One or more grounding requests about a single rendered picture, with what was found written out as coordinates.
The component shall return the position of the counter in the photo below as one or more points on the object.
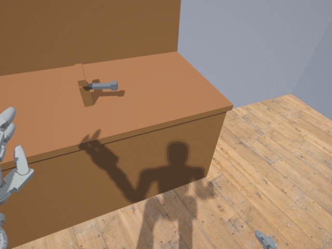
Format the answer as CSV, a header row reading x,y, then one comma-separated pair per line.
x,y
97,151

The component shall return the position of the tap lever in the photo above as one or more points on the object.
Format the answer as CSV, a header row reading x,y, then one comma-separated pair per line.
x,y
112,85

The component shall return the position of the robot left hand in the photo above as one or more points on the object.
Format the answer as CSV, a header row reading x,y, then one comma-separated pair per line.
x,y
18,177

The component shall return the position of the robot right hand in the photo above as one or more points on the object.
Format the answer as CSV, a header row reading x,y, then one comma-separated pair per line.
x,y
266,242

